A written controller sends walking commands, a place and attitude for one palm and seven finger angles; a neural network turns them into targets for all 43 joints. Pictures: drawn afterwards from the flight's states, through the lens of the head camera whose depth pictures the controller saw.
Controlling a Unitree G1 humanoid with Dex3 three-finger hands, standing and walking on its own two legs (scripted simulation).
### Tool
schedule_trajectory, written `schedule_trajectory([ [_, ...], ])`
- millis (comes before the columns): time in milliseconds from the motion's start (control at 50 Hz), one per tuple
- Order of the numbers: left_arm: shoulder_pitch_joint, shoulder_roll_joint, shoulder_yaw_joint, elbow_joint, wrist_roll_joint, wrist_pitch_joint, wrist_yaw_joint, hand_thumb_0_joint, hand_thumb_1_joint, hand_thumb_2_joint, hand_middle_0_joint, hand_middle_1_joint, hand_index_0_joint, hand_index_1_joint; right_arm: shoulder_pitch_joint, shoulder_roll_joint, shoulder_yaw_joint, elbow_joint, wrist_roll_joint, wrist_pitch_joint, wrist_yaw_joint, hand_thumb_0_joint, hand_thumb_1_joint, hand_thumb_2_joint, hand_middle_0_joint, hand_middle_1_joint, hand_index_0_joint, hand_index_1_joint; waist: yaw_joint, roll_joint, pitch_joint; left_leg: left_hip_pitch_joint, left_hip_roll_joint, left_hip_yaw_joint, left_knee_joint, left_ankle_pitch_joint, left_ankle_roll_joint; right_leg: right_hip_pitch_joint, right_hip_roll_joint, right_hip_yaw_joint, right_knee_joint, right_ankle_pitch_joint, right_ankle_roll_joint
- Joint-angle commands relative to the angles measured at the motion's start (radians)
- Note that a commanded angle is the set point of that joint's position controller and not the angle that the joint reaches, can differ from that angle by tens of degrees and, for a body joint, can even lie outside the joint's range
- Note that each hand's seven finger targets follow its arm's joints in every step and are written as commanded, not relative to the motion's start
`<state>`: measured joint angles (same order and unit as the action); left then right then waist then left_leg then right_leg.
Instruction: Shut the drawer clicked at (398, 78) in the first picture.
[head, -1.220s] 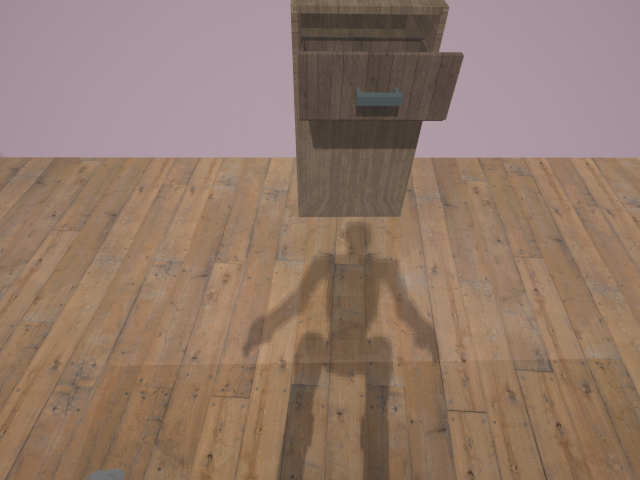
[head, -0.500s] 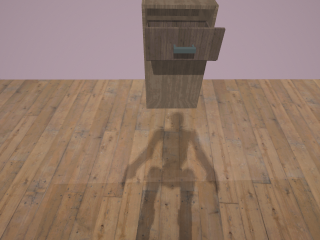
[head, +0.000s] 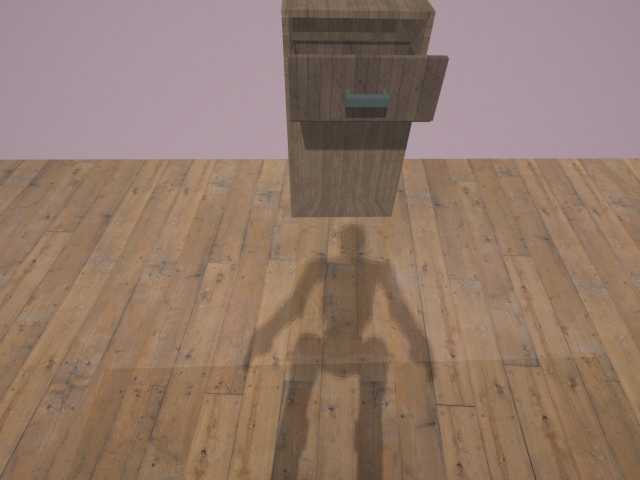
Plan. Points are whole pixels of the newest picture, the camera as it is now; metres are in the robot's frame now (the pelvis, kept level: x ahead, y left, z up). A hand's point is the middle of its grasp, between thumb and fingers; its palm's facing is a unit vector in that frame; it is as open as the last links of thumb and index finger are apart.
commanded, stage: look at it before walking up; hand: left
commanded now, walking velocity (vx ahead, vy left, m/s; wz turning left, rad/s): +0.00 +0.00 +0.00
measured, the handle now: (366, 96) +1.04 -0.06 -0.03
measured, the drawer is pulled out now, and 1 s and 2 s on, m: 0.28 0.28 0.28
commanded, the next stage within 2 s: walk to a spot facing it in 0.22 s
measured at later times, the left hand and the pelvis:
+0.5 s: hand out of the picture +0.07 +0.24 -0.16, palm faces -0.05 -0.94 -0.33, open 7.4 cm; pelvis +0.00 +0.00 +0.00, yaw -3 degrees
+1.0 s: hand out of the picture +0.05 +0.17 -0.16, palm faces -0.18 -0.97 -0.19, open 7.4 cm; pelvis +0.05 -0.01 +0.00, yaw -17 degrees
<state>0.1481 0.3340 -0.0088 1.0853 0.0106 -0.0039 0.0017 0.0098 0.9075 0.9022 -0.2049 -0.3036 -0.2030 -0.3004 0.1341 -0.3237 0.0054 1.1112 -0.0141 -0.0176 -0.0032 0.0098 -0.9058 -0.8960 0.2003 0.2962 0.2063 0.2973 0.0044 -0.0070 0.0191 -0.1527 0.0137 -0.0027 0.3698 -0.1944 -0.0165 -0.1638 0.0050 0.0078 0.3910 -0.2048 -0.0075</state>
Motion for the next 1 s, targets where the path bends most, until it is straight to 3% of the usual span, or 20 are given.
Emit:
schedule_trajectory([
  [0, -0.036, 0.206, 0.043, -0.066, 0.001, -0.027, 0.009, 0.000, 0.900, 0.900, -0.200, -0.300, -0.200, -0.300, -0.039, -0.203, -0.038, -0.063, 0.004, -0.022, -0.011, 0.000, -0.900, -0.900, 0.200, 0.300, 0.200, 0.300, -0.002, 0.009, -0.058, 0.017, 0.103, -0.092, -0.054, 0.114, 0.038, 0.007, -0.120, 0.113, -0.072, 0.097, -0.026],
  [340, -0.037, 0.213, 0.048, -0.066, 0.002, -0.022, 0.008, 0.000, 0.900, 0.900, -0.200, -0.300, -0.200, -0.300, -0.046, -0.215, -0.042, -0.063, 0.003, -0.022, -0.017, 0.000, -0.900, -0.900, 0.200, 0.300, 0.200, 0.300, -0.002, 0.019, -0.040, 0.048, 0.114, -0.071, -0.054, 0.134, 0.036, -0.006, -0.112, 0.122, -0.068, 0.156, -0.027],
  [360, -0.029, 0.201, 0.049, -0.071, 0.002, -0.015, 0.007, 0.000, 0.900, 0.900, -0.200, -0.300, -0.200, -0.300, -0.032, -0.196, -0.042, -0.067, 0.004, -0.019, -0.018, 0.000, -0.900, -0.900, 0.200, 0.300, 0.200, 0.300, -0.004, 0.015, -0.041, 0.054, 0.118, -0.056, -0.034, 0.137, 0.034, -0.020, -0.108, 0.132, -0.050, 0.183, -0.028],
  [400, 0.010, 0.122, 0.041, -0.076, 0.002, 0.007, 0.010, 0.000, 0.900, 0.900, -0.200, -0.300, -0.200, -0.300, 0.015, -0.116, -0.033, -0.072, 0.002, -0.007, -0.022, 0.000, -0.900, -0.900, 0.200, 0.300, 0.200, 0.300, -0.009, 0.013, -0.049, 0.050, 0.123, -0.023, 0.000, 0.136, 0.022, -0.050, -0.102, 0.140, -0.002, 0.215, -0.018],
  [440, 0.037, 0.104, 0.045, -0.098, 0.004, 0.022, 0.011, 0.000, 0.900, 0.900, -0.200, -0.300, -0.200, -0.300, 0.036, -0.105, -0.042, -0.096, 0.002, 0.005, -0.027, 0.000, -0.900, -0.900, 0.200, 0.300, 0.200, 0.300, -0.009, 0.017, -0.035, 0.050, 0.138, -0.011, 0.023, 0.132, 0.024, -0.102, -0.085, 0.142, 0.049, 0.220, -0.015],
  [520, 0.066, 0.085, 0.060, -0.156, 0.009, 0.037, 0.001, 0.000, 0.900, 0.900, -0.200, -0.300, -0.200, -0.300, 0.038, -0.131, -0.072, -0.161, -0.001, 0.016, -0.031, 0.000, -0.900, -0.900, 0.200, 0.300, 0.200, 0.300, -0.002, 0.099, -0.033, 0.026, 0.217, -0.038, 0.021, 0.108, 0.069, -0.182, -0.025, 0.103, 0.212, 0.138, -0.002],
  [540, 0.077, 0.074, 0.064, -0.164, 0.010, 0.039, -0.001, 0.000, 0.900, 0.900, -0.200, -0.300, -0.200, -0.300, 0.032, -0.134, -0.079, -0.176, -0.001, 0.016, -0.031, 0.000, -0.900, -0.900, 0.200, 0.300, 0.200, 0.300, 0.002, 0.121, -0.033, 0.011, 0.252, -0.048, 0.019, 0.134, 0.091, -0.192, -0.012, 0.080, 0.277, 0.074, 0.002],
  [560, 0.096, 0.059, 0.065, -0.173, 0.010, 0.040, -0.005, 0.000, 0.900, 0.900, -0.200, -0.300, -0.200, -0.300, 0.039, -0.138, -0.084, -0.185, -0.002, 0.015, -0.028, 0.000, -0.900, -0.900, 0.200, 0.300, 0.200, 0.300, 0.007, 0.149, -0.053, 0.018, 0.294, -0.070, 0.004, 0.107, 0.122, -0.196, 0.008, 0.044, 0.346, -0.111, 0.006],
  [580, 0.118, 0.039, 0.068, -0.178, 0.011, 0.041, -0.012, 0.000, 0.900, 0.900, -0.200, -0.300, -0.200, -0.300, 0.026, -0.143, -0.088, -0.194, -0.005, 0.013, -0.024, 0.000, -0.900, -0.900, 0.200, 0.300, 0.200, 0.300, 0.018, 0.183, -0.052, 0.001, 0.328, -0.076, -0.009, 0.024, 0.147, -0.191, 0.006, -0.002, 0.378, -0.240, 0.012],
  [600, 0.134, 0.030, 0.074, -0.183, 0.012, 0.041, -0.019, 0.000, 0.900, 0.900, -0.200, -0.300, -0.200, -0.300, 0.015, -0.139, -0.091, -0.205, -0.006, 0.013, -0.021, 0.000, -0.900, -0.900, 0.200, 0.300, 0.200, 0.300, 0.026, 0.170, -0.037, -0.062, 0.340, -0.065, -0.001, -0.088, 0.151, -0.140, -0.015, -0.013, 0.354, -0.269, 0.011],
  [620, 0.188, 0.022, 0.081, -0.173, 0.016, 0.037, -0.025, 0.000, 0.900, 0.900, -0.200, -0.300, -0.200, -0.300, -0.014, -0.132, -0.092, -0.213, -0.008, 0.015, -0.017, 0.000, -0.900, -0.900, 0.200, 0.300, 0.200, 0.300, 0.065, 0.135, -0.023, -0.160, 0.310, -0.028, 0.075, -0.209, 0.122, -0.035, -0.014, -0.012, 0.265, -0.216, 0.003],
  [640, 0.275, 0.052, 0.092, -0.155, 0.023, 0.025, -0.026, 0.000, 0.900, 0.900, -0.200, -0.300, -0.200, -0.300, -0.038, -0.100, -0.088, -0.227, -0.006, 0.022, -0.011, 0.000, -0.900, -0.900, 0.200, 0.300, 0.200, 0.300, 0.112, -0.015, 0.001, -0.291, 0.200, 0.066, 0.295, -0.350, 0.052, 0.054, -0.053, 0.107, 0.082, -0.236, -0.024],
  [660, 0.325, 0.170, 0.117, -0.155, 0.031, 0.006, -0.008, 0.000, 0.900, 0.900, -0.200, -0.300, -0.200, -0.300, -0.050, -0.011, -0.068, -0.272, 0.002, 0.026, -0.001, 0.000, -0.900, -0.900, 0.200, 0.300, 0.200, 0.300, 0.122, -0.430, 0.039, -0.577, 0.012, 0.174, 0.657, -0.494, -0.031, 0.110, -0.296, 0.608, -0.172, -0.398, -0.137],
  [680, 0.354, 0.152, 0.113, -0.166, 0.008, -0.001, 0.008, 0.000, 0.900, 0.900, -0.200, -0.300, -0.200, -0.300, -0.127, -0.062, -0.074, -0.300, -0.006, 0.019, -0.001, 0.000, -0.900, -0.900, 0.200, 0.300, 0.200, 0.300, 0.144, -0.308, 0.114, -0.576, 0.040, -0.002, 0.746, -0.394, -0.013, -0.027, -0.328, 0.728, -0.282, -0.410, -0.176],
  [700, 0.291, 0.133, 0.107, -0.177, 0.010, -0.006, 0.011, 0.000, 0.900, 0.900, -0.200, -0.300, -0.200, -0.300, -0.116, -0.051, -0.081, -0.294, -0.002, 0.010, 0.003, 0.000, -0.900, -0.900, 0.200, 0.300, 0.200, 0.300, 0.084, -0.150, 0.144, -0.574, 0.062, -0.036, 0.793, -0.287, -0.009, -0.054, -0.310, 0.697, -0.270, -0.436, -0.212],
  [720, 0.233, 0.106, 0.102, -0.198, 0.011, -0.016, 0.009, 0.000, 0.900, 0.900, -0.200, -0.300, -0.200, -0.300, -0.065, -0.048, -0.085, -0.278, -0.007, 0.001, 0.009, 0.000, -0.900, -0.900, 0.200, 0.300, 0.200, 0.300, 0.040, -0.060, 0.110, -0.546, 0.084, -0.039, 0.774, -0.211, -0.013, -0.047, -0.281, 0.605, -0.234, -0.389, -0.214],
  [740, 0.213, 0.086, 0.099, -0.207, 0.009, -0.026, 0.006, 0.000, 0.900, 0.900, -0.200, -0.300, -0.200, -0.300, -0.033, -0.035, -0.086, -0.260, -0.010, -0.003, 0.013, 0.000, -0.900, -0.900, 0.200, 0.300, 0.200, 0.300, 0.024, -0.043, 0.066, -0.505, 0.089, -0.023, 0.748, -0.150, -0.023, -0.038, -0.240, 0.510, -0.213, -0.310, -0.196],
  [780, 0.235, 0.060, 0.101, -0.201, 0.010, -0.042, 0.005, 0.000, 0.900, 0.900, -0.200, -0.300, -0.200, -0.300, -0.004, -0.008, -0.086, -0.250, -0.011, -0.005, 0.015, 0.000, -0.900, -0.900, 0.200, 0.300, 0.200, 0.300, 0.019, -0.071, 0.017, -0.464, 0.084, -0.002, 0.702, -0.100, -0.032, -0.018, -0.205, 0.431, -0.194, -0.196, -0.188],
  [840, 0.286, 0.048, 0.104, -0.177, 0.010, -0.048, 0.001, 0.000, 0.900, 0.900, -0.200, -0.300, -0.200, -0.300, -0.020, 0.018, -0.085, -0.265, -0.009, -0.010, 0.015, 0.000, -0.900, -0.900, 0.200, 0.300, 0.200, 0.300, 0.032, -0.082, 0.009, -0.481, 0.072, 0.014, 0.638, -0.074, -0.043, 0.020, -0.184, 0.402, -0.184, -0.134, -0.189],
  [980, 0.332, 0.044, 0.110, -0.153, 0.019, -0.045, 0.005, 0.000, 0.900, 0.900, -0.200, -0.300, -0.200, -0.300, -0.098, 0.048, -0.081, -0.318, -0.001, -0.030, 0.015, 0.000, -0.900, -0.900, 0.200, 0.300, 0.200, 0.300, 0.066, -0.130, 0.015, -0.416, 0.031, 0.024, 0.423, -0.117, -0.039, 0.045, -0.173, 0.446, -0.147, -0.056, -0.191],
])
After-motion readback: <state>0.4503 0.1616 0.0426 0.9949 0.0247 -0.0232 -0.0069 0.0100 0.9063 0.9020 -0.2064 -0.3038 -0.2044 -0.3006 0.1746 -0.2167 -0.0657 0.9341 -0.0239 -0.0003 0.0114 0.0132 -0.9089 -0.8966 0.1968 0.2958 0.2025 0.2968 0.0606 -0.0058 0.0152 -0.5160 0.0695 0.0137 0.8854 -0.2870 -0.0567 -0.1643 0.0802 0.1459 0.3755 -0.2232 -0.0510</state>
